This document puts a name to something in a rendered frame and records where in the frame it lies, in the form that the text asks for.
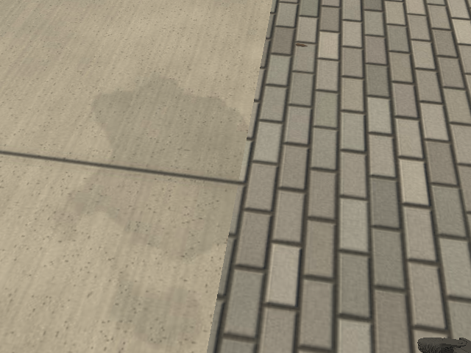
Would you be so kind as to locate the right robot hand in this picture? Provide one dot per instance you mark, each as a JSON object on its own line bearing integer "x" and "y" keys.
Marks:
{"x": 444, "y": 345}

